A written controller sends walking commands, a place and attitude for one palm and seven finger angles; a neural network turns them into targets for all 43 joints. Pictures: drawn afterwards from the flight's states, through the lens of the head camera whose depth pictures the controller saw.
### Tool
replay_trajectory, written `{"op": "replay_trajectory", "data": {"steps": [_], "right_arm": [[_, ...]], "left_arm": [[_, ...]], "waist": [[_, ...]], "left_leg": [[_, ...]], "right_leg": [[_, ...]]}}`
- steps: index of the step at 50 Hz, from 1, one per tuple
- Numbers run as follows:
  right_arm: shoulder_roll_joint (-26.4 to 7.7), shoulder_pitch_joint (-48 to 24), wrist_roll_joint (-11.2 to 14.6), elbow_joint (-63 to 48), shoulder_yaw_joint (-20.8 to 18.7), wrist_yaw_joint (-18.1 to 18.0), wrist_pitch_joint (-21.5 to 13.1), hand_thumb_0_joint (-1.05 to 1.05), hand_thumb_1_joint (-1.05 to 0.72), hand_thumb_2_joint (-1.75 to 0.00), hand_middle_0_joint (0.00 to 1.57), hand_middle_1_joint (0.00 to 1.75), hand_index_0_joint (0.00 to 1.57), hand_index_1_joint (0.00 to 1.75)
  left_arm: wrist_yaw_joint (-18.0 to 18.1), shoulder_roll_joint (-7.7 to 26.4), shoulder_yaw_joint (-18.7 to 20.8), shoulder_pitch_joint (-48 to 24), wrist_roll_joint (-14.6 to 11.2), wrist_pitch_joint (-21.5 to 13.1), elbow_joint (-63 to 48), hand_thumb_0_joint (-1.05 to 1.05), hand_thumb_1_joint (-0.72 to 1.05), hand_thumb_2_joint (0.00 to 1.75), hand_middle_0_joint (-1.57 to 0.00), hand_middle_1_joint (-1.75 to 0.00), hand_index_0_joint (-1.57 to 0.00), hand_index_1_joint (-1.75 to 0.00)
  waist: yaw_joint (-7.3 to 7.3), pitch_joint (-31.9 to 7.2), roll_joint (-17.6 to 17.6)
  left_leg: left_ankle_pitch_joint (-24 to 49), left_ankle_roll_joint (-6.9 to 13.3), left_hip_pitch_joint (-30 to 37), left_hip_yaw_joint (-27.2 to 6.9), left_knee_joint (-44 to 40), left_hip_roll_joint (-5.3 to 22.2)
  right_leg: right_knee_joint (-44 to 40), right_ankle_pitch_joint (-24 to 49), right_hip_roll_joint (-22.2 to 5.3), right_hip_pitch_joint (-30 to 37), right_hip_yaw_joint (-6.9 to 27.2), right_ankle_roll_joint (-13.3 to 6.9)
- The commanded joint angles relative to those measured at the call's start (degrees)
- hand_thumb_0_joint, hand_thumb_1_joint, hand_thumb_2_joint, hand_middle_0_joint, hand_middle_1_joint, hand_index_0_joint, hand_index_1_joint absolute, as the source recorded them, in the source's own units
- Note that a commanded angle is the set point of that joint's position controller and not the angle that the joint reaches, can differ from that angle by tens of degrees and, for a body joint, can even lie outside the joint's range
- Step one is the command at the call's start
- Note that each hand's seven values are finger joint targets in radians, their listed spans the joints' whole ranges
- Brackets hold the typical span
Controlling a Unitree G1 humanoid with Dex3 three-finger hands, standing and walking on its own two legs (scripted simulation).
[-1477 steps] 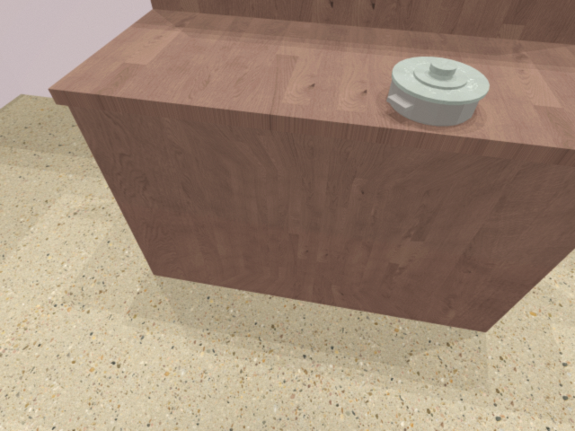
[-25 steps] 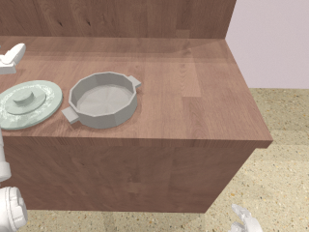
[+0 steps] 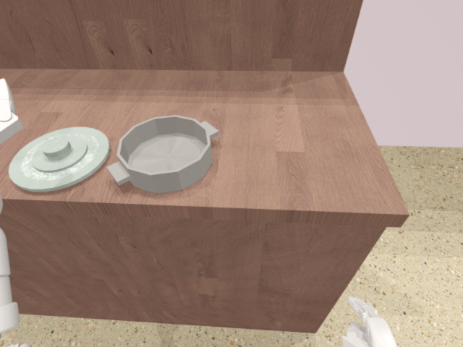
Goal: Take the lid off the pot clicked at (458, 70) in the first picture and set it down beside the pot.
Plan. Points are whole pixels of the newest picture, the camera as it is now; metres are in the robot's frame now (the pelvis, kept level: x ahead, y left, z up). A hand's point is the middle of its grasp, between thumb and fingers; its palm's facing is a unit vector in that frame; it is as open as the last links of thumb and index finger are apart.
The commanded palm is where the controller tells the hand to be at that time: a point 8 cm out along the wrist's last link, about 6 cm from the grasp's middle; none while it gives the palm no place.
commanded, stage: draw the hand back to the body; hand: left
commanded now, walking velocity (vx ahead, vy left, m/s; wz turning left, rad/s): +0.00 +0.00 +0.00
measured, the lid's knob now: (56, 147) +0.44 +0.42 +0.10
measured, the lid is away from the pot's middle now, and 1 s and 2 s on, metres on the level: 0.23 0.23 0.23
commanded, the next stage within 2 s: step back with the hand held close in 0.94 s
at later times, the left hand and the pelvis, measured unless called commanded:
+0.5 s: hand out of the picture +0.22 +0.27 +0.29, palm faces +0.55 -0.81 -0.20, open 7.4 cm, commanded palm +0.16 +0.30 +0.29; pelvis -0.01 +0.01 +0.00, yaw +0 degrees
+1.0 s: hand out of the picture +0.16 +0.25 +0.29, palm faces +0.53 -0.80 -0.27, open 7.4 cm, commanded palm +0.11 +0.30 +0.29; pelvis -0.02 +0.01 +0.00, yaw +1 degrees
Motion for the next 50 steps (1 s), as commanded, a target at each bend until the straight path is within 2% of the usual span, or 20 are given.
{"op": "replay_trajectory", "data": {"steps": [1,5,9,11,13,14,15,19,22,24,26,27,30,38,39,42,43,47,48,50], "right_arm": [[-6.0,-7.8,0.0,-8.5,-1.9,-0.9,-3.5,0.0,-0.9,-0.9,0.2,0.3,0.2,0.3],[-5.6,-8.4,-0.4,-8.3,-1.9,-0.9,-3.8,0.0,-0.9,-0.9,0.2,0.3,0.2,0.3],[-5.1,-9.2,-0.6,-8.5,-1.9,-0.8,-4.3,0.0,-0.9,-0.9,0.2,0.3,0.2,0.3],[-4.9,-9.0,-0.8,-8.1,-1.9,-0.9,-4.2,0.0,-0.9,-0.9,0.2,0.3,0.2,0.3],[-4.7,-9.6,-0.7,-8.4,-1.9,-0.8,-4.4,0.0,-0.9,-0.9,0.2,0.3,0.2,0.3],[-4.6,-9.7,-0.9,-8.3,-2.0,-1.0,-4.6,0.0,-0.9,-0.9,0.2,0.3,0.2,0.3],[-4.5,-9.5,-1.0,-8.3,-2.0,-1.0,-4.7,0.0,-0.9,-0.9,0.2,0.3,0.2,0.3],[-4.2,-10.2,-1.2,-8.5,-2.1,-0.9,-5.2,0.0,-0.9,-0.9,0.2,0.3,0.2,0.3],[-4.0,-10.0,-1.4,-8.1,-2.2,-1.0,-5.2,0.0,-0.9,-0.9,0.2,0.3,0.2,0.3],[-3.9,-10.4,-1.5,-8.3,-2.2,-1.0,-5.5,0.0,-0.9,-0.9,0.2,0.3,0.2,0.3],[-3.7,-10.5,-1.6,-8.6,-2.2,-0.8,-5.7,0.0,-0.9,-0.9,0.2,0.3,0.2,0.3],[-3.6,-10.1,-1.8,-8.5,-2.3,-0.8,-5.7,0.0,-0.9,-0.9,0.2,0.3,0.2,0.3],[-3.4,-10.4,-1.9,-8.7,-2.3,-0.5,-5.8,0.0,-0.9,-0.9,0.2,0.3,0.2,0.3],[-2.8,-10.2,-2.1,-9.2,-2.2,-0.3,-6.4,0.0,-0.9,-0.9,0.2,0.3,0.2,0.3],[-2.8,-10.0,-2.2,-9.2,-2.3,-0.3,-6.4,0.0,-0.9,-0.9,0.2,0.3,0.2,0.3],[-2.6,-9.8,-2.1,-8.7,-2.2,-0.7,-6.4,0.0,-0.9,-0.9,0.2,0.3,0.2,0.3],[-2.5,-9.9,-2.1,-8.7,-2.0,-0.6,-6.5,0.0,-0.9,-0.9,0.2,0.3,0.2,0.3],[-2.5,-10.0,-2.3,-8.9,-2.1,-0.6,-6.5,0.0,-0.9,-0.9,0.2,0.3,0.2,0.3],[-2.3,-10.4,-2.1,-9.1,-2.0,-0.5,-6.7,0.0,-0.9,-0.9,0.2,0.3,0.2,0.3],[-2.5,-10.2,-2.4,-9.0,-2.0,-0.5,-6.7,0.0,-0.9,-0.9,0.2,0.3,0.2,0.3]], "left_arm": [[0.4,15.5,3.7,-16.5,-0.5,-3.5,-15.2,0.0,0.82,0.9,-0.22,-0.32,-0.22,-0.32],[0.6,15.1,5.2,-12.3,-0.9,-3.7,-17.4,0.0,0.9,0.9,-0.2,-0.3,-0.2,-0.3],[0.3,12.6,4.2,-9.7,-1.1,-4.3,-22.9,0.0,0.9,0.9,-0.2,-0.3,-0.2,-0.3],[0.4,12.2,5.3,-5.6,-1.5,-3.9,-21.3,0.0,0.9,0.9,-0.2,-0.3,-0.2,-0.3],[0.1,10.4,3.5,-6.2,-1.5,-4.4,-25.0,0.0,0.9,0.9,-0.2,-0.3,-0.2,-0.3],[0.2,10.8,4.3,-5.0,-1.6,-4.3,-24.8,0.0,0.9,0.9,-0.2,-0.3,-0.2,-0.3],[0.4,10.7,4.8,-3.0,-1.8,-4.3,-24.7,0.0,0.9,0.9,-0.2,-0.3,-0.2,-0.3],[0.2,9.3,4.3,-0.5,-1.8,-5.1,-30.4,0.0,0.9,0.9,-0.2,-0.3,-0.2,-0.3],[0.3,8.9,5.1,3.4,-2.0,-5.0,-30.5,0.0,0.9,0.9,-0.2,-0.3,-0.2,-0.3],[0.1,7.7,4.0,4.7,-1.9,-5.5,-33.2,0.0,0.9,0.9,-0.2,-0.3,-0.2,-0.3],[0.1,7.0,3.4,6.6,-1.8,-5.6,-35.7,0.0,0.9,0.9,-0.2,-0.3,-0.2,-0.3],[0.2,7.9,5.1,9.2,-1.9,-5.6,-35.3,0.0,0.9,0.9,-0.2,-0.3,-0.2,-0.3],[-0.1,6.2,3.6,11.7,-1.9,-5.8,-38.5,0.0,0.9,0.9,-0.2,-0.3,-0.2,-0.3],[-0.2,4.9,3.2,19.7,-1.7,-6.3,-44.9,0.0,0.9,0.9,-0.2,-0.3,-0.2,-0.3],[-0.2,4.7,3.2,20.3,-1.6,-6.3,-45.3,0.0,0.9,0.9,-0.2,-0.3,-0.2,-0.3],[0.2,5.3,4.1,18.8,-1.7,-6.1,-43.1,0.0,0.9,0.9,-0.2,-0.3,-0.2,-0.3],[0.1,4.4,3.1,18.1,-1.6,-6.2,-43.8,0.0,0.9,0.9,-0.2,-0.3,-0.2,-0.3],[-0.1,3.4,2.0,19.3,-1.5,-6.2,-43.8,0.0,0.9,0.9,-0.2,-0.3,-0.2,-0.3],[-0.2,2.9,1.3,19.4,-1.3,-6.5,-45.9,0.0,0.9,0.9,-0.2,-0.3,-0.2,-0.3],[0.1,3.9,2.3,19.2,-1.3,-6.3,-45.1,0.0,0.9,0.9,-0.2,-0.3,-0.2,-0.3]], "waist": [[-0.2,-10.6,2.9],[0.29,-9.9,1.1],[0.32,-10.5,2.9],[0.67,-8.8,0.1],[0.27,-8.6,2.0],[0.48,-7.7,2.2],[0.74,-7.7,0.4],[0.85,-8.5,2.5],[1.01,-7.0,0.1],[0.91,-7.0,2.8],[1.14,-7.6,2.8],[1.45,-7.1,1.2],[1.16,-6.2,1.6],[1.26,-5.1,1.9],[1.32,-4.9,2.6],[1.1,-2.7,1.3],[0.77,-2.1,0.9],[1.06,-2.6,0.9],[0.97,-3.3,2.9],[1.3,-3.0,1.6]], "left_leg": [[12.7,2.8,9.6,1.8,-1.3,0.0],[12.2,2.9,9.3,1.6,-1.5,-0.1],[12.7,2.8,10.5,1.5,-1.6,-0.1],[12.4,2.9,9.3,1.5,-1.7,0.0],[11.9,2.8,10.0,1.4,-1.9,0.0],[11.1,2.8,9.9,1.5,-1.9,0.1],[11.3,2.8,9.5,1.1,-2.1,0.1],[11.0,2.7,10.3,1.0,-2.2,0.1],[10.6,2.7,9.3,0.9,-2.3,0.2],[10.8,2.6,10.0,0.9,-2.2,0.3],[10.7,2.5,10.2,0.4,-2.4,0.3],[10.9,2.6,9.7,0.5,-2.3,0.4],[10.9,2.4,9.4,0.3,-2.2,0.5],[9.2,2.2,9.4,-0.3,-2.2,0.7],[8.5,2.0,9.0,-0.4,-2.5,0.8],[6.3,2.1,8.2,-0.5,-2.7,0.9],[6.0,2.1,8.3,-0.8,-3.0,0.8],[5.6,2.2,8.5,-1.1,-3.3,0.9],[6.1,2.2,9.3,-1.0,-3.1,0.7],[5.6,2.0,8.4,-1.3,-3.4,0.8]], "right_leg": [[-3.3,16.7,-2.1,-3.5,-0.5,1.0],[-3.7,16.3,-2.1,-3.1,-0.4,1.0],[-3.7,16.7,-2.1,-3.1,-0.5,0.9],[-4.0,16.8,-2.0,-3.1,-0.5,1.1],[-4.3,15.6,-2.1,-3.5,-0.6,0.9],[-4.6,14.7,-2.1,-4.2,-0.4,1.0],[-4.5,14.8,-2.0,-3.6,-0.7,0.9],[-4.6,14.1,-2.2,-3.4,-0.4,0.8],[-4.7,13.9,-2.2,-3.5,-0.5,1.0],[-4.8,13.7,-2.3,-3.8,-0.4,0.8],[-4.5,13.1,-2.2,-3.5,-0.5,0.7],[-4.5,13.6,-2.2,-3.4,-0.6,0.8],[-4.7,13.5,-2.3,-3.8,-0.6,0.8],[-5.2,11.0,-2.3,-4.7,-0.7,0.5],[-5.2,10.1,-2.3,-4.9,-0.8,0.5],[-5.9,7.8,-2.4,-6.2,-0.7,0.5],[-6.3,7.3,-2.1,-6.3,-0.8,0.4],[-6.2,6.7,-2.4,-6.0,-0.8,0.5],[-6.1,7.1,-2.3,-5.7,-0.6,0.4],[-6.1,6.4,-2.3,-5.5,-0.8,0.3]]}}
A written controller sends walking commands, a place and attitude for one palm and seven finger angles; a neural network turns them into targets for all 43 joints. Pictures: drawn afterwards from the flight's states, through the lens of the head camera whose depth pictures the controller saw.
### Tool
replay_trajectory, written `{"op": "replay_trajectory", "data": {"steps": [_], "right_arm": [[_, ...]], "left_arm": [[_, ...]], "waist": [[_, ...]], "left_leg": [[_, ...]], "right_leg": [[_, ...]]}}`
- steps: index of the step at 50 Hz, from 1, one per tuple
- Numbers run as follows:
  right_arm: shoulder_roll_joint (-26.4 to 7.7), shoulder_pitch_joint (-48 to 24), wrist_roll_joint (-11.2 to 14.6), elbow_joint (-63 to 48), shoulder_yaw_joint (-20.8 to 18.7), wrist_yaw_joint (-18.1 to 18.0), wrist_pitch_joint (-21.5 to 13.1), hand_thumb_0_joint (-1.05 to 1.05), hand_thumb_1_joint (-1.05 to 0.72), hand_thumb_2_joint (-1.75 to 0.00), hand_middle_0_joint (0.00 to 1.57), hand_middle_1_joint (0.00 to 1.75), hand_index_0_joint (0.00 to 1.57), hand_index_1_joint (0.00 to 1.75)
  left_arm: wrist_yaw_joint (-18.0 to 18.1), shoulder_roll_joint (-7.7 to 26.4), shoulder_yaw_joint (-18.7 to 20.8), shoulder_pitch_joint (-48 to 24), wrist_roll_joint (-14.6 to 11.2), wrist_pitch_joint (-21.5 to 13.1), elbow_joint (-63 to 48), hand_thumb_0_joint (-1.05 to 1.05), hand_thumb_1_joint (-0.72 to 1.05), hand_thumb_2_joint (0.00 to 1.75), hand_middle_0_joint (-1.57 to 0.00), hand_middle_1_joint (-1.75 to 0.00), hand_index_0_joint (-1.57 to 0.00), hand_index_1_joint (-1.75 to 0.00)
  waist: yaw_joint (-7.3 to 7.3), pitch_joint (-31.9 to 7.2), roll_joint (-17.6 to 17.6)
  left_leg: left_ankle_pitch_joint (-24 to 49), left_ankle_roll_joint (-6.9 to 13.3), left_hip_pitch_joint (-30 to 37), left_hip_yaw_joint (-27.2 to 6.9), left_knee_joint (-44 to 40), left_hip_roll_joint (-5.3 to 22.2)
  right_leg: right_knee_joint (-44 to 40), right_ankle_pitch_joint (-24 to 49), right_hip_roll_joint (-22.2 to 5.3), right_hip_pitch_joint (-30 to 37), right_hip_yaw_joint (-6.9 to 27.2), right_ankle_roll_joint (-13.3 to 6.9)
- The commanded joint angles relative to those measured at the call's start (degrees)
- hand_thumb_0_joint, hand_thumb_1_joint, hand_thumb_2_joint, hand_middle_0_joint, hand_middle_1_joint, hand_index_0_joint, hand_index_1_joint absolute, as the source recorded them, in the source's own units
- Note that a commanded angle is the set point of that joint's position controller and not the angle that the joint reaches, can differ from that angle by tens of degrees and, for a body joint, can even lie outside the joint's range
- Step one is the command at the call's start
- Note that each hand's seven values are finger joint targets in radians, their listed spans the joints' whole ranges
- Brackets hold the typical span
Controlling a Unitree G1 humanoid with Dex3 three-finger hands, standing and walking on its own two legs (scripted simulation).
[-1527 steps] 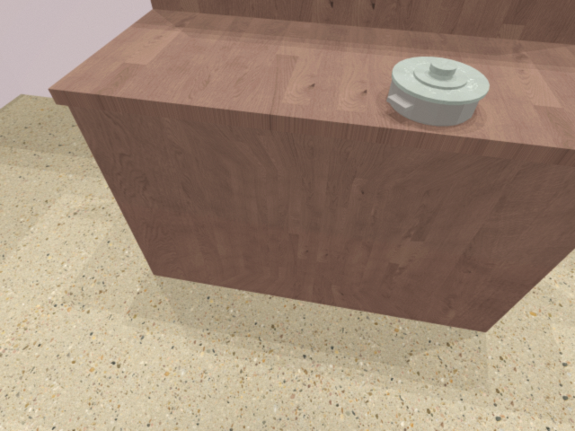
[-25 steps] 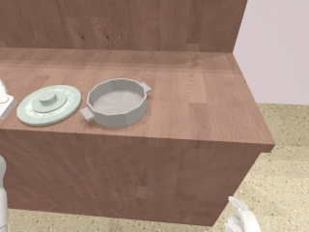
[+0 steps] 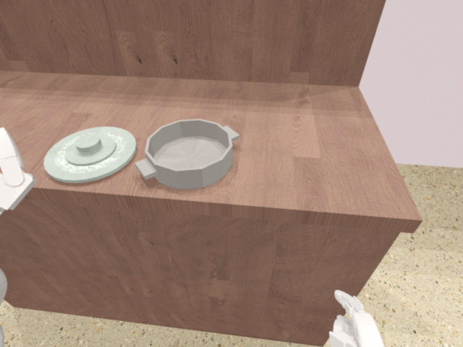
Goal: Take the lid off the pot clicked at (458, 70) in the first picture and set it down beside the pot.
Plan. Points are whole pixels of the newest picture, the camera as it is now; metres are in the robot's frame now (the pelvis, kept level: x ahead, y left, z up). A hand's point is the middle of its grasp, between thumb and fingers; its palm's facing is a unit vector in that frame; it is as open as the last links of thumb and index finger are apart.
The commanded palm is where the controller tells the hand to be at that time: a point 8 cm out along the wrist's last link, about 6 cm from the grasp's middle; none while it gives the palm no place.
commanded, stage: step back with the hand held close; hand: left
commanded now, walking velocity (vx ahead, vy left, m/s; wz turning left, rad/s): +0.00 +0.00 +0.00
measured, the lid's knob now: (88, 143) +0.47 +0.40 +0.10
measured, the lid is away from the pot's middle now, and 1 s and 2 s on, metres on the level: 0.23 0.23 0.23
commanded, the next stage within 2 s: stop stepping back and stand still in 1.26 s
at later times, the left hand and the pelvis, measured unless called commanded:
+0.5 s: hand (18, 206) +0.16 +0.24 +0.27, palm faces +0.42 -0.75 -0.51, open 7.4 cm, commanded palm +0.09 +0.31 +0.29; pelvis -0.04 +0.03 -0.01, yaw -1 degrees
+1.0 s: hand out of the picture +0.08 +0.27 +0.29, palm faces +0.54 -0.79 -0.31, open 7.4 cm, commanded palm +0.01 +0.32 +0.29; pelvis -0.12 +0.04 -0.02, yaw +0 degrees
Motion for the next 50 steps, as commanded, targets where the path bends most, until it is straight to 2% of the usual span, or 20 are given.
{"op": "replay_trajectory", "data": {"steps": [1,2,3,4,5,6,10,15,18,23,27,31,34,38,40,42,44,45,47,50], "right_arm": [[-5.9,-9.7,0.1,-9.6,-2.0,-0.7,-3.6,0.0,-0.9,-0.9,0.2,0.3,0.2,0.3],[-5.8,-9.6,0.0,-9.5,-2.1,-0.8,-3.6,0.0,-0.9,-0.9,0.2,0.3,0.2,0.3],[-7.3,-8.2,1.4,-12.9,-1.1,-0.2,-1.7,0.0,-0.9,-0.9,0.2,0.3,0.2,0.3],[-7.7,-9.2,0.8,-12.3,-2.1,-0.2,-1.7,0.0,-0.9,-0.9,0.2,0.3,0.2,0.3],[-7.7,-7.9,1.0,-12.2,-2.8,-0.2,-1.5,0.0,-0.9,-0.9,0.2,0.3,0.2,0.3],[-7.7,-6.7,1.3,-12.5,-3.2,0.3,-1.0,0.0,-0.9,-0.9,0.2,0.3,0.2,0.3],[-8.6,-4.8,2.1,-14.2,-4.5,0.7,1.2,0.0,-0.9,-0.9,0.2,0.3,0.2,0.3],[-8.8,-3.8,2.5,-16.5,-5.2,0.4,2.9,0.0,-0.9,-0.9,0.2,0.3,0.2,0.3],[-8.8,-3.6,2.2,-17.3,-5.2,0.2,2.4,0.0,-0.9,-0.9,0.2,0.3,0.2,0.3],[-8.8,-2.1,1.9,-17.2,-5.5,-0.2,0.5,0.0,-0.9,-0.9,0.2,0.3,0.2,0.3],[-8.7,-0.4,2.0,-16.0,-5.8,-0.7,-1.2,0.0,-0.9,-0.9,0.2,0.3,0.2,0.3],[-8.6,0.2,2.2,-15.0,-5.8,-0.8,-2.2,0.0,-0.9,-0.9,0.2,0.3,0.2,0.3],[-8.4,0.4,2.1,-14.1,-5.7,-0.9,-2.5,0.0,-0.9,-0.9,0.2,0.3,0.2,0.3],[-7.8,0.9,1.9,-12.9,-5.3,-0.8,-2.1,0.0,-0.9,-0.9,0.2,0.3,0.2,0.3],[-7.9,0.7,2.2,-13.5,-5.1,-0.7,-1.6,0.0,-0.9,-0.9,0.2,0.3,0.2,0.3],[-8.5,-0.2,2.2,-14.5,-4.9,-1.1,-1.6,0.0,-0.9,-0.9,0.2,0.3,0.2,0.3],[-9.0,-1.0,1.5,-15.1,-4.8,-1.6,-2.5,0.0,-0.9,-0.9,0.2,0.3,0.2,0.3],[-8.3,-0.9,1.1,-15.1,-5.1,-1.4,-3.1,0.0,-0.9,-0.9,0.2,0.3,0.2,0.3],[-7.5,0.2,0.5,-13.9,-6.3,-0.5,-3.9,0.0,-0.9,-0.9,0.2,0.3,0.2,0.3],[-6.5,-0.5,0.5,-13.5,-6.2,0.3,-4.3,0.0,-0.9,-0.9,0.2,0.3,0.2,0.3]], "left_arm": [[0.7,11.8,5.1,-9.7,0.1,-3.0,-11.4,0.0,0.9,0.9,-0.2,-0.3,-0.2,-0.3],[0.7,12.3,5.9,-8.9,0.1,-2.9,-10.7,0.0,0.9,0.9,-0.2,-0.3,-0.2,-0.3],[2.1,20.6,13.4,-16.2,1.1,-5.7,-12.2,0.0,0.9,0.9,-0.2,-0.3,-0.2,-0.3],[2.1,19.5,11.6,-18.8,1.8,-7.3,-13.8,0.0,0.9,0.9,-0.2,-0.3,-0.2,-0.3],[2.0,16.4,10.0,-12.8,1.8,-7.2,-9.1,0.0,0.9,0.9,-0.2,-0.3,-0.2,-0.3],[1.7,14.2,8.2,-8.6,2.1,-6.6,-7.5,0.0,0.9,0.9,-0.2,-0.3,-0.2,-0.3],[1.2,14.4,7.7,-3.4,2.2,-5.7,-9.8,0.0,0.9,0.9,-0.2,-0.3,-0.2,-0.3],[1.7,17.5,11.8,3.2,1.9,-6.2,-16.6,0.0,0.9,0.9,-0.2,-0.3,-0.2,-0.3],[2.3,19.5,14.5,6.1,1.8,-7.3,-21.0,0.0,0.9,0.9,-0.2,-0.3,-0.2,-0.3],[3.2,19.6,16.6,7.0,1.9,-8.7,-22.5,0.0,0.9,0.9,-0.2,-0.3,-0.2,-0.3],[3.9,18.4,16.6,3.4,2.0,-9.0,-17.7,0.0,0.9,0.9,-0.2,-0.3,-0.2,-0.3],[4.1,17.0,14.6,-0.7,2.4,-8.6,-14.1,0.0,0.9,0.9,-0.2,-0.3,-0.2,-0.3],[4.4,16.5,12.5,-2.8,3.0,-8.7,-14.0,0.0,0.9,0.9,-0.2,-0.3,-0.2,-0.3],[5.1,17.5,12.0,-3.7,3.4,-8.4,-14.6,0.0,0.9,0.9,-0.2,-0.3,-0.2,-0.3],[5.2,16.9,11.5,-3.3,3.2,-8.4,-14.7,0.0,0.9,0.9,-0.2,-0.3,-0.2,-0.3],[5.5,17.4,12.1,-4.0,3.0,-8.9,-16.0,0.0,0.9,0.9,-0.2,-0.3,-0.2,-0.3],[5.9,17.4,14.1,-3.5,2.5,-9.4,-17.1,0.0,0.9,0.9,-0.2,-0.3,-0.2,-0.3],[5.7,16.9,14.1,-5.4,2.6,-9.7,-18.5,0.0,0.9,0.9,-0.2,-0.3,-0.2,-0.3],[5.5,17.8,15.0,-5.3,1.7,-9.2,-16.3,0.0,0.9,0.9,-0.2,-0.3,-0.2,-0.3],[5.4,17.0,14.3,-2.2,1.1,-8.1,-16.4,0.0,0.9,0.9,-0.2,-0.3,-0.2,-0.3]], "waist": [[-0.68,-4.1,0.9],[-0.44,-4.3,1.7],[-2.77,2.0,5.7],[-2.39,-0.4,0.8],[-3.03,-1.0,-4.5],[-3.41,-2.9,-6.2],[-4.28,-7.9,-2.5],[-4.12,-12.2,-1.3],[-3.65,-13.3,3.8],[-4.12,-12.1,8.5],[-5.24,-9.2,6.1],[-6.02,-6.1,1.9],[-6.46,-4.5,-1.2],[-6.83,-5.8,-5.3],[-6.94,-5.0,-4.5],[-6.74,-3.3,0.1],[-6.56,-4.8,11.6],[-6.37,-6.9,14.9],[-6.45,-9.4,9.6],[-5.83,-10.8,8.3]], "left_leg": [[4.8,1.0,6.5,-0.9,-3.4,1.6],[5.2,1.0,6.5,-0.6,-3.2,1.7],[-0.7,1.8,1.4,-2.7,-1.9,2.1],[-1.0,1.9,-0.9,-4.1,0.1,1.8],[0.9,2.1,-0.2,-4.4,2.5,1.9],[3.4,2.2,0.7,-4.1,4.6,2.1],[13.2,2.1,0.5,-3.8,4.5,4.4],[23.1,2.1,-1.0,-5.6,3.1,6.9],[20.1,2.3,-4.0,-7.3,0.6,7.8],[3.5,2.7,-13.0,-10.0,-4.2,9.8],[-13.6,2.9,-21.3,-10.9,-5.9,10.4],[-20.5,2.1,-21.1,-9.9,-2.9,8.5],[-17.6,1.0,-14.7,-7.5,5.9,5.4],[-10.7,0.2,-8.1,-5.4,16.9,3.1],[-12.4,0.8,-8.6,-7.1,14.8,4.2],[-18.1,1.8,-12.4,-11.1,7.8,6.8],[-28.2,4.5,-24.1,-20.5,-10.5,14.5],[-31.1,5.5,-27.5,-23.6,-15.4,17.6],[-24.8,6.2,-24.9,-21.3,-14.7,18.3],[-16.9,5.0,-17.8,-16.1,-12.6,15.2]], "right_leg": [[-4.6,5.2,-1.5,-8.3,-0.1,-0.8],[-4.3,5.7,-1.6,-8.3,0.1,-0.8],[-6.5,5.2,-4.2,-14.2,4.9,-0.9],[-6.5,6.8,-5.6,-14.1,6.9,-1.0],[-6.5,8.5,-6.7,-15.0,7.7,-1.1],[-5.9,11.0,-8.0,-15.4,8.0,-1.2],[-0.9,20.4,-8.5,-12.8,5.7,-0.3],[3.7,20.2,-6.0,-10.8,3.5,0.9],[6.0,13.9,-4.2,-10.3,2.3,1.0],[11.1,3.2,-2.4,-9.2,1.3,0.9],[12.8,-0.8,-2.6,-8.5,2.0,0.7],[7.4,-7.2,-4.1,-14.6,3.7,-0.3],[-0.8,-13.9,-8.0,-24.5,7.5,-2.0],[-2.8,-8.9,-13.7,-31.3,10.1,-3.8],[-0.2,-9.5,-12.6,-32.5,8.0,-3.2],[3.9,-15.0,-8.4,-32.6,5.0,-1.7],[21.9,-13.4,-0.3,-21.5,0.6,0.4],[33.0,-14.3,2.4,-18.0,1.1,1.1],[41.3,-17.2,2.8,-18.5,3.6,0.9],[30.9,-17.9,2.0,-18.6,1.2,0.8]]}}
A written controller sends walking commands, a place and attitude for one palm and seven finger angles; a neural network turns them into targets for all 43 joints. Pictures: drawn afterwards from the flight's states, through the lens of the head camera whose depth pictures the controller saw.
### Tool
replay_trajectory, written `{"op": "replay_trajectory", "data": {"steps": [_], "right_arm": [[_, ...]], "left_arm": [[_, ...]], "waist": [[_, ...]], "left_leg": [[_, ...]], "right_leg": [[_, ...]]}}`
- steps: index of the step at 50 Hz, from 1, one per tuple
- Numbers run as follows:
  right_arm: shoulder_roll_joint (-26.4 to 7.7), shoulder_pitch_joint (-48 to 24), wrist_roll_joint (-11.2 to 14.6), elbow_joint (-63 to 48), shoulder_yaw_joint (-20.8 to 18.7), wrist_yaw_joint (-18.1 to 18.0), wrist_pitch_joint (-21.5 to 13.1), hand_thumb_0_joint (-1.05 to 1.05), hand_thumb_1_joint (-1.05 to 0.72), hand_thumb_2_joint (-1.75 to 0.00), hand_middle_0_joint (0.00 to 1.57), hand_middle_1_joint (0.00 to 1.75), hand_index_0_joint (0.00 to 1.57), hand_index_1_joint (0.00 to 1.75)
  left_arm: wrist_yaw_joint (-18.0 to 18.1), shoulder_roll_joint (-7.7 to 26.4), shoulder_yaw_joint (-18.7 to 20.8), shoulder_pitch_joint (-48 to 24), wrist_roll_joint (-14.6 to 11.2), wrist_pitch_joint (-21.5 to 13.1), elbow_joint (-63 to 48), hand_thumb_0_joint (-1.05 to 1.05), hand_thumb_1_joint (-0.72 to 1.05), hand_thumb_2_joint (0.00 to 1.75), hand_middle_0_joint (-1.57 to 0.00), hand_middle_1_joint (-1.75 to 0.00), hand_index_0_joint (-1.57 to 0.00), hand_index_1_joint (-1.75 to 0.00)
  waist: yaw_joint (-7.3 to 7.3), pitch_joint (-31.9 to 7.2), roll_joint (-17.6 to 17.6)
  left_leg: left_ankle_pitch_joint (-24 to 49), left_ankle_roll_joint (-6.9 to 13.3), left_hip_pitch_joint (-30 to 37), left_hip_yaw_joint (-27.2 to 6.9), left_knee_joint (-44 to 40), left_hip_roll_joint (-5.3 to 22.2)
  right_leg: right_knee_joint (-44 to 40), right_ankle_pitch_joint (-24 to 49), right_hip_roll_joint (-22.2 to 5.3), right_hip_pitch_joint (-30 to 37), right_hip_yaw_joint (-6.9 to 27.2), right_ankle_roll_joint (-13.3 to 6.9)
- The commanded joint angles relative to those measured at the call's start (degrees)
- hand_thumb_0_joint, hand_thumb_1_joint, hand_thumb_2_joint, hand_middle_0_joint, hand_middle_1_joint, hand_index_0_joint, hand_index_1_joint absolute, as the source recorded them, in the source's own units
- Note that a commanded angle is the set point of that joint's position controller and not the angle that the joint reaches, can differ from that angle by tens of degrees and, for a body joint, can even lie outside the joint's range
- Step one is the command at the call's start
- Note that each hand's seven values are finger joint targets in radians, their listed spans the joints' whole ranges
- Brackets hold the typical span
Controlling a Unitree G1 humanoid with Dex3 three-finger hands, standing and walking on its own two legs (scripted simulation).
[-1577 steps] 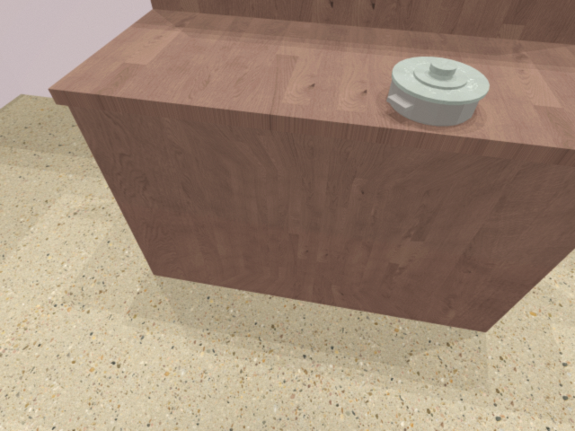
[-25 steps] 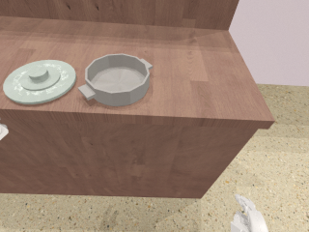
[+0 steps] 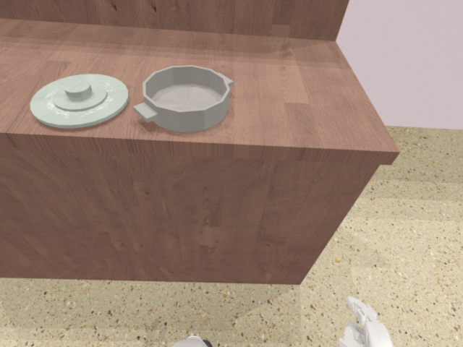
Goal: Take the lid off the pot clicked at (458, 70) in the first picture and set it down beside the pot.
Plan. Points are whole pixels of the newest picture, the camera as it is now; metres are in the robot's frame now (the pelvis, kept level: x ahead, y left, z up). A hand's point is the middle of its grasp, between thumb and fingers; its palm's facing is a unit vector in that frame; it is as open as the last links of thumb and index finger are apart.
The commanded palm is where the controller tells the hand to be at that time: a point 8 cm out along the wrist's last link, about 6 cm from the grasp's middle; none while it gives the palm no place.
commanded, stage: step back with the hand held close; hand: left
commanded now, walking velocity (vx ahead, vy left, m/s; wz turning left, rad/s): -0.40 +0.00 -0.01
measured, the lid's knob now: (78, 88) +0.59 +0.36 +0.13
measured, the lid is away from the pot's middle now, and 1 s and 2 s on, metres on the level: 0.23 0.23 0.23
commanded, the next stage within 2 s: stop stepping back and stand still in 0.26 s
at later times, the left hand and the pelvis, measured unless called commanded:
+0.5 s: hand out of the picture +0.08 +0.22 +0.28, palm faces +0.35 -0.83 -0.43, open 7.4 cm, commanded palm +0.01 +0.28 +0.31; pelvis -0.14 +0.01 +0.01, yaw -4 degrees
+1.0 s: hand out of the picture -0.03 +0.22 +0.29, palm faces +0.45 -0.79 -0.42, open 7.4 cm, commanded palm -0.08 +0.29 +0.31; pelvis -0.21 +0.01 +0.01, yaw -1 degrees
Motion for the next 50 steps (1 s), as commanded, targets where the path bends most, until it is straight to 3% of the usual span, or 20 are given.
{"op": "replay_trajectory", "data": {"steps": [1,4,7,12,14,15,17,18,19,20,21,25,27,28,29,32,38,41,44,50], "right_arm": [[-6.7,-6.0,0.0,-8.5,-2.6,0.3,-3.9,0.0,-0.9,-0.9,0.2,0.3,0.2,0.3],[-6.5,-4.4,-0.4,-7.4,-2.6,0.4,-2.6,0.0,-0.9,-0.9,0.2,0.3,0.2,0.3],[-6.3,-5.7,0.0,-6.0,-2.0,-0.2,-2.7,0.0,-0.9,-0.9,0.2,0.3,0.2,0.3],[-6.0,-6.5,1.1,-6.1,-0.8,-1.2,-1.3,0.0,-0.9,-0.9,0.2,0.3,0.2,0.3],[-8.8,-5.5,0.8,-6.9,-2.4,-1.4,-2.0,0.0,-0.9,-0.9,0.2,0.3,0.2,0.3],[-8.2,-5.5,1.1,-6.4,-2.9,-0.2,-2.6,0.0,-0.9,-0.9,0.2,0.3,0.2,0.3],[-7.3,-4.2,-0.6,-6.9,-3.3,1.0,-4.5,0.0,-0.9,-0.9,0.2,0.3,0.2,0.3],[-18.5,4.8,-0.9,9.8,-6.1,2.2,-6.9,0.0,-0.9,-0.9,0.2,0.3,0.2,0.3],[-4.7,-8.0,2.9,-10.7,-4.2,4.1,-3.9,0.0,-0.9,-0.9,0.2,0.3,0.2,0.3],[-8.7,-5.2,1.7,-11.3,-4.6,2.0,-4.4,0.0,-0.9,-0.9,0.2,0.3,0.2,0.3],[-6.4,-5.1,1.5,-11.4,-3.6,2.8,-3.8,0.0,-0.9,-0.9,0.2,0.3,0.2,0.3],[-5.7,-7.4,0.3,-10.9,-1.5,1.8,-3.4,0.0,-0.9,-0.9,0.2,0.3,0.2,0.3],[-5.8,-5.0,-0.5,-8.7,-1.9,1.0,-2.3,0.0,-0.9,-0.9,0.2,0.3,0.2,0.3],[-6.5,-3.8,-0.6,-7.0,-2.2,0.8,-1.5,0.0,-0.9,-0.9,0.2,0.3,0.2,0.3],[-7.7,-4.2,0.1,-5.8,-2.4,0.4,-0.4,0.0,-0.9,-0.9,0.2,0.3,0.2,0.3],[-8.6,-6.0,2.0,-6.1,-2.3,-0.7,0.6,0.0,-0.9,-0.9,0.2,0.3,0.2,0.3],[-7.5,-7.4,2.1,-8.2,-0.8,-2.1,-1.6,0.0,-0.9,-0.9,0.2,0.3,0.2,0.3],[-9.9,-5.2,1.7,-11.7,-1.6,-0.6,-2.5,0.0,-0.9,-0.9,0.2,0.3,0.2,0.3],[-6.7,-6.5,0.9,-10.7,-1.9,1.3,-4.6,0.0,-0.9,-0.9,0.2,0.3,0.2,0.3],[-6.9,-4.3,0.5,-7.4,-1.3,0.1,-4.3,0.0,-0.9,-0.9,0.2,0.3,0.2,0.3]], "left_arm": [[0.6,10.5,5.2,-3.1,-1.1,-1.3,-10.5,0.0,0.9,0.9,-0.2,-0.3,-0.2,-0.3],[-0.4,10.9,4.2,-2.2,-0.7,-1.8,-10.6,0.0,0.9,0.9,-0.2,-0.3,-0.2,-0.3],[-0.3,15.1,5.0,-8.0,0.6,-3.7,-13.4,0.0,0.9,0.9,-0.2,-0.3,-0.2,-0.3],[-0.6,10.4,2.4,-8.8,0.5,-0.8,-5.8,0.0,0.9,0.9,-0.2,-0.3,-0.2,-0.3],[-0.3,11.5,4.1,-8.7,0.0,-2.3,-8.0,0.0,0.9,0.9,-0.2,-0.3,-0.2,-0.3],[-1.1,11.2,3.9,-10.9,-1.2,-3.0,-9.4,0.0,0.9,0.9,-0.2,-0.3,-0.2,-0.3],[-1.8,11.4,6.0,-5.8,-2.7,-3.0,-9.4,0.0,0.9,0.9,-0.2,-0.3,-0.2,-0.3],[-9.2,-14.4,-25.8,8.2,1.5,8.4,43.7,0.0,0.9,0.9,-0.2,-0.3,-0.2,-0.3],[-4.4,14.7,4.5,-13.8,-2.4,1.2,-31.4,0.0,0.9,0.9,-0.2,-0.3,-0.2,-0.3],[-2.2,22.8,13.8,-5.2,-2.0,-2.2,-26.2,0.0,0.9,0.9,-0.2,-0.3,-0.2,-0.3],[-1.8,16.6,13.2,12.0,-3.4,-0.8,-20.7,0.0,0.9,0.9,-0.2,-0.3,-0.2,-0.3],[0.7,15.3,11.3,12.3,-0.8,-0.6,-27.2,0.0,0.9,0.9,-0.2,-0.3,-0.2,-0.3],[1.0,15.7,10.9,7.2,0.9,-0.2,-16.3,0.0,0.9,0.9,-0.2,-0.3,-0.2,-0.3],[1.0,16.3,10.5,3.5,0.8,-0.1,-7.1,0.0,0.9,0.9,-0.2,-0.3,-0.2,-0.3],[1.1,16.6,9.3,-5.6,0.3,0.2,-3.9,0.0,0.9,0.9,-0.2,-0.3,-0.2,-0.3],[-0.7,11.5,2.9,-14.1,0.3,1.8,8.3,0.0,0.9,0.9,-0.2,-0.3,-0.2,-0.3],[-0.9,4.8,-7.1,-12.6,0.9,3.2,9.9,0.0,0.9,0.9,-0.2,-0.3,-0.2,-0.3],[-0.6,8.6,-2.3,-5.0,0.0,0.7,-9.6,0.0,0.9,0.9,-0.2,-0.3,-0.2,-0.3],[-0.4,12.1,4.1,-0.5,0.4,-1.0,-16.5,0.0,0.9,0.9,-0.2,-0.3,-0.2,-0.3],[2.0,12.7,7.0,1.8,1.5,-1.0,-12.6,0.0,0.9,0.9,-0.2,-0.3,-0.2,-0.3]], "waist": [[0.89,-11.0,11.4],[0.4,-12.5,8.3],[1.06,-9.5,-11.2],[-1.21,-1.5,-2.8],[-0.17,-6.3,12.0],[-0.42,-9.9,12.3],[0.21,-14.7,14.5],[-5.95,-14.0,17.0],[2.11,-23.3,6.2],[0.39,-20.3,0.9],[1.49,-18.4,6.0],[2.29,-13.3,20.9],[0.93,-9.7,3.7],[0.13,-8.1,-7.7],[-0.43,-5.6,-10.6],[-1.83,3.3,-10.4],[0.64,3.0,-8.5],[0.22,-7.2,8.1],[-0.33,1.1,14.1],[1.81,-6.3,9.0]], "left_leg": [[-25.0,0.3,5.0,-14.5,-23.3,13.0],[-24.3,-4.2,6.6,-9.1,-14.1,9.1],[-20.8,-6.5,10.7,-1.5,28.4,-1.4],[-10.7,-5.0,7.4,-2.8,0.3,2.4],[25.3,0.0,13.8,-14.4,-10.6,13.9],[31.6,2.3,18.5,-15.6,-12.2,17.7],[27.3,5.1,17.9,-21.1,-13.3,18.9],[57.2,2.1,22.2,-21.0,4.2,15.7],[26.4,2.5,25.5,-13.9,-11.3,16.5],[6.2,3.7,16.0,-16.6,-11.3,15.7],[-7.2,4.0,13.2,-16.8,-15.6,14.2],[-39.3,-2.8,-4.6,-7.7,-22.8,7.6],[-30.8,-4.8,-3.6,-0.1,-1.8,-0.1],[-21.8,-5.2,3.4,-1.6,22.0,-2.4],[-17.6,-5.8,0.8,-3.1,34.0,-2.1],[-17.0,-3.8,5.8,-3.5,34.0,2.2],[-25.5,-0.2,11.2,3.7,-2.8,0.5],[-23.5,5.9,24.2,-16.7,-16.9,14.1],[-41.9,11.5,5.9,-29.2,-27.4,21.1],[-24.1,0.4,1.2,-1.2,-3.4,7.1]], "right_leg": [[-7.2,-3.7,-0.4,9.5,-2.4,-0.7],[-28.9,3.8,-5.7,14.5,-0.8,-4.0],[-40.7,19.0,-26.7,-3.8,13.1,-10.8],[-22.2,45.9,-18.1,6.4,3.2,-4.7],[-8.4,24.6,-5.5,4.0,-1.5,0.9],[-1.3,1.4,-1.9,0.3,2.0,0.2],[9.2,-7.5,0.0,-2.7,4.3,1.0],[14.8,0.6,-2.8,-16.3,8.6,3.8],[12.2,-3.9,0.8,-0.7,6.9,3.3],[11.8,-3.9,-0.6,0.7,2.3,2.0],[8.9,-1.7,-0.6,1.1,0.7,1.6],[-16.9,-0.2,-0.6,25.3,-7.1,-1.2],[-33.3,0.7,-8.4,22.5,0.6,-5.3],[-42.7,-0.4,-21.0,7.8,17.7,-10.7],[-44.6,-4.7,-26.1,1.6,21.9,-11.7],[-42.7,-18.4,-22.7,-13.9,13.9,-7.8],[-35.5,-13.9,-17.6,2.0,6.8,-6.0],[-5.2,1.5,-2.5,-2.4,-7.3,0.2],[16.8,1.0,-5.8,-11.2,3.4,0.3],[-24.6,5.7,-3.6,22.9,-4.5,-1.1]]}}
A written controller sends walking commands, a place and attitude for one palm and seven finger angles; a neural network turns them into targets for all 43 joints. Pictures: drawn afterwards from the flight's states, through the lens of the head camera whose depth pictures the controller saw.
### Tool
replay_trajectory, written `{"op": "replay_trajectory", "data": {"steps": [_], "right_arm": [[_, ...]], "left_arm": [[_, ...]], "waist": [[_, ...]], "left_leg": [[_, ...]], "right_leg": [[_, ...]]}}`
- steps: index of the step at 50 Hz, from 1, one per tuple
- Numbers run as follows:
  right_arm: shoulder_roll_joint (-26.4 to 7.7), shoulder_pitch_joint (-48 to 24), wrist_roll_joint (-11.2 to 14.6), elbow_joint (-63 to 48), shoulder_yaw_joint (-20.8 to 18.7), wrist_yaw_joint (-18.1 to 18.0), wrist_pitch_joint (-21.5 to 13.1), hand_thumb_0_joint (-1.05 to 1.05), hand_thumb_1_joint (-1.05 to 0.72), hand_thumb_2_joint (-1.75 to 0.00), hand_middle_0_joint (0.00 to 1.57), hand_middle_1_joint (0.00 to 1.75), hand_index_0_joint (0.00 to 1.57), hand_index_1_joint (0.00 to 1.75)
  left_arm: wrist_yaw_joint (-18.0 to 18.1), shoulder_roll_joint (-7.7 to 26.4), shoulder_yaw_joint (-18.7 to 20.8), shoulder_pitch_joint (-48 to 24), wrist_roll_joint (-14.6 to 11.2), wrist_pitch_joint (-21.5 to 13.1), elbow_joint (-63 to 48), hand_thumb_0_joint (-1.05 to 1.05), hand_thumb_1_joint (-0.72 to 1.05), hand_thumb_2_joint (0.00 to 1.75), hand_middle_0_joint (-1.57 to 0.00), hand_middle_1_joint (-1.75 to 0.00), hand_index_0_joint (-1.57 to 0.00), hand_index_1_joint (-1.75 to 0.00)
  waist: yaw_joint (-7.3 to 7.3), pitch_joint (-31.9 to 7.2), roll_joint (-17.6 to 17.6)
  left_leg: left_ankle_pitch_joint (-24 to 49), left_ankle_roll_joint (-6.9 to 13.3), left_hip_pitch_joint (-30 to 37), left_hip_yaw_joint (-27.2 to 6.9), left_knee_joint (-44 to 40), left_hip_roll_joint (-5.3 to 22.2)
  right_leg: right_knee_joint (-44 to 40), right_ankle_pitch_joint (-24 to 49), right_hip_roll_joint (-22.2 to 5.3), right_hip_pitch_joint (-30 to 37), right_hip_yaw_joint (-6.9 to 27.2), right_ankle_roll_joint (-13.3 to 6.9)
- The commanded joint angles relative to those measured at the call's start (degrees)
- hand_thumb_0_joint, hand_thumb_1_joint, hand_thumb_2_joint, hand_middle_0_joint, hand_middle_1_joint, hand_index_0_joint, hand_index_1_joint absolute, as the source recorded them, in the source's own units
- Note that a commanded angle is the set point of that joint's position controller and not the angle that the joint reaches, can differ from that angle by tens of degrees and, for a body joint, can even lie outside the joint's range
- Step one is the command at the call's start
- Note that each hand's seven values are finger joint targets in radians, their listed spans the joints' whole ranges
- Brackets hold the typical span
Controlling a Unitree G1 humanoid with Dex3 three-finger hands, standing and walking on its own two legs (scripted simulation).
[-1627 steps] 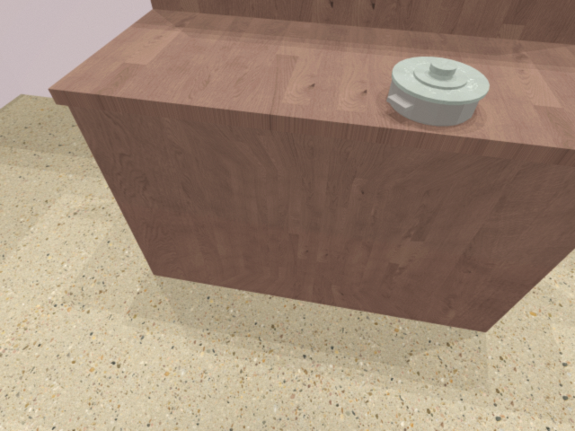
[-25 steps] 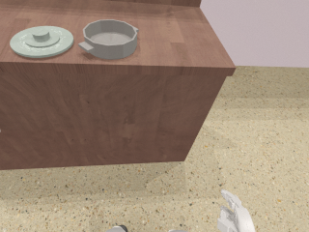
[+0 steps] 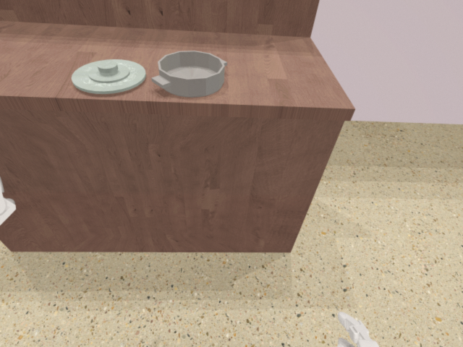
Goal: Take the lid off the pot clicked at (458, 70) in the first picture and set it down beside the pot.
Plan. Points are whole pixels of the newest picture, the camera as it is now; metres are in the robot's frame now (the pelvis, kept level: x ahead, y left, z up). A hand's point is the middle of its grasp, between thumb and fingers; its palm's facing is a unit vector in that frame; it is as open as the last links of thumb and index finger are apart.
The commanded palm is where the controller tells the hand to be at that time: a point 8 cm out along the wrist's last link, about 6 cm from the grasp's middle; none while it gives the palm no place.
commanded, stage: stop stepping back and stand still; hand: left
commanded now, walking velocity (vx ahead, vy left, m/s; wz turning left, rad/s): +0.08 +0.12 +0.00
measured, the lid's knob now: (107, 66) +0.80 +0.36 +0.11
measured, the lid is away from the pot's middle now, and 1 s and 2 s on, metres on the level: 0.23 0.23 0.23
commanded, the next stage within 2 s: let the arm hang, fingers relaxed in 0.64 s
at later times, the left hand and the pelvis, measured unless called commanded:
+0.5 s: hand out of the picture +0.09 +0.19 -0.18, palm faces +0.19 -0.96 -0.19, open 6.6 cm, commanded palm none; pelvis +0.04 +0.01 -0.02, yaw +6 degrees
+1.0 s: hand out of the picture +0.06 +0.19 -0.17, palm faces +0.09 -0.97 -0.24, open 7.2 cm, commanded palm none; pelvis +0.04 +0.01 +0.00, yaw +4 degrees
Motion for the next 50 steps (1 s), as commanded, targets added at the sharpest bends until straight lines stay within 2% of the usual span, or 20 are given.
{"op": "replay_trajectory", "data": {"steps": [1,2,3,7,8,10,12,13,14,15,16,17,21,24,25,27,30,33,36,50], "right_arm": [[-8.5,-9.2,0.4,-6.0,-3.4,-1.2,-1.7,0.0,-0.9,-0.9,0.2,0.3,0.2,0.3],[-9.4,-9.0,0.8,-5.3,-4.3,-1.4,-1.2,0.0,-0.9,-0.9,0.2,0.3,0.2,0.3],[-9.1,-9.5,0.6,-4.6,-4.1,-1.0,-0.6,0.0,-0.9,-0.9,0.2,0.3,0.2,0.3],[-8.9,-9.8,1.3,-4.6,-4.0,-0.8,2.3,0.0,-0.9,-0.9,0.2,0.3,0.2,0.3],[-15.8,-6.1,1.2,8.5,-7.0,2.7,-1.6,0.0,-0.9,-0.9,0.2,0.3,0.2,0.3],[-10.6,-1.0,0.4,7.4,-4.2,2.9,3.2,0.0,-0.9,-0.9,0.2,0.3,0.2,0.3],[-16.0,-2.8,-2.1,5.7,-5.3,2.2,4.8,0.0,-0.9,-0.9,0.2,0.3,0.2,0.3],[-19.0,-5.3,-2.7,3.8,-5.6,1.8,4.4,0.0,-0.9,-0.9,0.2,0.3,0.2,0.3],[-18.4,-7.3,-3.2,5.0,-5.2,1.1,4.6,0.0,-0.9,-0.9,0.2,0.3,0.2,0.3],[-16.3,-8.5,-2.9,5.3,-4.5,0.8,5.1,0.0,-0.9,-0.9,0.2,0.3,0.2,0.3],[-10.7,-7.2,-2.2,6.2,-3.9,0.8,6.1,0.0,-0.9,-0.9,0.2,0.3,0.2,0.3],[-10.0,-8.2,-2.2,6.8,-3.9,0.8,7.5,0.0,-0.9,-0.9,0.2,0.3,0.2,0.3],[-7.8,-4.1,-1.5,12.6,-3.8,0.8,8.9,0.0,-0.9,-0.9,0.2,0.3,0.2,0.3],[-8.3,0.1,-2.2,15.1,-4.1,0.3,8.2,0.0,-0.9,-0.9,0.2,0.3,0.2,0.3],[-9.2,2.0,-2.2,15.8,-4.3,-0.1,8.4,0.0,-0.9,-0.9,0.2,0.3,0.2,0.3],[-9.7,2.0,-1.5,17.2,-4.5,-0.8,8.6,0.0,-0.9,-0.9,0.2,0.3,0.2,0.3],[-9.6,1.7,-1.5,18.4,-4.4,-1.2,9.2,0.0,-0.9,-0.9,0.2,0.3,0.2,0.3],[-6.9,1.3,-0.6,19.3,-4.2,-0.5,9.2,0.0,-0.9,-0.9,0.2,0.3,0.2,0.3],[-4.8,1.1,-0.9,21.8,-4.0,0.2,9.8,0.0,-0.9,-0.9,0.2,0.3,0.2,0.3],[-3.6,2.1,-1.5,27.2,-3.5,-0.1,8.5,0.0,-0.9,-0.9,0.2,0.3,0.2,0.3]], "left_arm": [[2.7,14.0,9.9,-15.8,0.8,-3.2,-4.7,0.0,0.9,0.9,-0.2,-0.3,-0.2,-0.3],[2.5,15.6,10.1,-20.2,0.5,-3.1,0.1,0.0,0.9,0.9,-0.2,-0.3,-0.2,-0.3],[2.4,14.1,9.2,-22.3,0.6,-3.4,5.4,0.0,0.9,0.9,-0.2,-0.3,-0.2,-0.3],[0.3,10.6,7.6,-20.6,-0.6,-3.6,9.7,0.0,0.9,0.9,-0.2,-0.3,-0.2,-0.3],[-5.7,-8.1,-19.9,-14.1,6.0,7.2,49.9,0.0,0.9,0.9,-0.2,-0.3,-0.2,-0.3],[-8.2,-12.4,-23.2,-9.1,6.0,13.2,52.5,0.0,0.9,0.9,-0.2,-0.3,-0.2,-0.3],[-8.9,-12.9,-23.5,-9.9,6.2,12.9,58.6,0.0,0.9,0.9,-0.2,-0.3,-0.2,-0.3],[-9.0,-10.3,-24.2,-13.5,6.1,12.2,59.7,0.0,0.9,0.9,-0.2,-0.3,-0.2,-0.3],[-9.0,-9.0,-24.0,-14.1,5.8,11.9,63.8,0.0,0.9,0.9,-0.2,-0.3,-0.2,-0.3],[-8.5,-6.2,-23.5,-13.9,6.0,11.6,68.5,0.0,0.9,0.9,-0.2,-0.3,-0.2,-0.3],[-7.7,-4.4,-23.4,-13.3,6.3,11.6,72.9,0.0,0.9,0.9,-0.2,-0.3,-0.2,-0.3],[-6.9,-5.1,-24.7,-14.0,5.9,11.6,77.0,0.0,0.9,0.9,-0.2,-0.3,-0.2,-0.3],[-6.1,-5.0,-26.7,-18.6,5.6,11.4,90.8,0.0,0.9,0.9,-0.2,-0.3,-0.2,-0.3],[-5.9,-10.8,-26.0,-12.5,4.7,11.5,94.1,0.0,0.9,0.9,-0.2,-0.3,-0.2,-0.3],[-5.7,-12.1,-27.2,-11.3,4.5,11.6,95.4,0.0,0.9,0.9,-0.2,-0.3,-0.2,-0.3],[-6.3,-11.0,-27.5,-12.6,3.8,11.9,97.9,0.0,0.9,0.9,-0.2,-0.3,-0.2,-0.3],[-6.8,-11.4,-28.4,-13.3,3.7,12.6,100.9,0.0,0.9,0.9,-0.2,-0.3,-0.2,-0.3],[-6.2,-10.3,-28.9,-11.2,4.4,11.7,104.3,0.0,0.9,0.9,-0.2,-0.3,-0.2,-0.3],[-5.5,-10.4,-29.4,-13.2,4.4,11.3,105.9,0.0,0.9,0.9,-0.2,-0.3,-0.2,-0.3],[-5.6,-12.9,-28.8,-12.7,4.4,11.4,109.1,0.0,0.9,0.9,-0.2,-0.3,-0.2,-0.3]], "waist": [[2.37,-1.8,0.1],[1.54,-1.5,-10.1],[1.09,-0.8,-4.3],[1.54,4.2,-7.4],[-3.11,2.4,-5.0],[-1.51,3.4,-0.7],[0.9,5.4,5.7],[1.97,6.2,-0.2],[3.52,1.5,-3.3],[4.83,1.1,-8.2],[3.84,2.9,-22.4],[3.86,5.4,-24.3],[-0.36,4.1,-1.2],[1.15,-1.2,14.1],[1.12,-2.3,13.8],[0.67,-3.5,23.6],[1.42,-1.8,16.5],[1.48,-1.4,2.5],[0.76,3.7,-4.8],[1.61,7.9,3.6]], "left_leg": [[-11.4,4.6,-19.8,2.3,13.8,-1.5],[-12.4,3.3,-23.1,1.8,28.0,-5.2],[-11.2,3.1,-22.2,-2.5,33.5,-3.2],[-6.1,3.7,-11.5,-2.0,20.0,-0.7],[-10.4,3.7,-14.0,-1.7,16.7,5.5],[2.8,4.0,0.3,-0.8,3.1,0.9],[0.8,13.5,-10.5,-25.1,-9.1,12.8],[7.7,14.6,-13.0,-28.1,-9.1,13.8],[11.3,11.9,-16.1,-21.8,-5.1,11.3],[16.6,7.2,-18.2,-10.0,5.9,3.1],[11.4,2.5,-19.4,1.1,18.3,-4.9],[-10.5,2.2,-18.7,-0.1,24.6,-4.8],[-8.2,1.5,-9.2,1.4,16.2,-2.5],[32.8,5.8,5.8,-7.0,0.1,5.1],[38.7,7.9,7.9,-7.3,-1.0,7.2],[50.0,9.7,9.8,-9.4,-2.8,9.0],[39.6,10.5,6.4,-9.1,-5.5,9.9],[20.1,4.4,2.7,-2.9,-0.9,2.7],[8.2,2.5,1.6,0.0,-0.7,-0.3],[10.0,3.6,2.8,-1.5,-6.7,1.8]], "right_leg": [[-24.5,-1.2,-8.1,25.3,17.3,-5.8],[-31.6,1.0,-20.1,22.2,37.3,-10.9],[-33.4,-1.0,-22.9,18.7,39.2,-11.7],[-29.3,7.6,-18.1,9.0,19.8,-9.3],[-18.3,16.2,-20.7,4.4,3.4,-8.4],[-7.5,2.7,-10.7,-8.1,-1.8,-2.5],[7.4,-5.7,-1.2,-7.7,-0.2,1.5],[7.4,-4.2,-1.7,-4.4,4.9,1.0],[-1.7,-2.2,-2.4,5.2,5.9,1.0],[-10.5,14.2,-5.8,11.7,7.8,0.3],[-17.8,29.4,-13.5,13.5,17.5,-1.5],[-19.9,46.8,-17.5,13.1,19.5,-4.4],[-17.3,45.7,-15.0,11.0,13.6,-8.6],[-10.2,28.5,-6.1,6.9,5.6,-1.5],[-9.5,19.4,-3.5,8.0,3.9,-1.1],[-6.4,11.2,-1.4,6.4,1.3,0.4],[-7.6,-1.8,-0.6,8.3,2.9,0.3],[-20.2,23.0,-5.6,14.7,7.1,-1.1],[-24.2,22.3,-8.4,11.9,10.8,-2.2],[-24.0,14.9,-4.9,10.5,7.5,-2.0]]}}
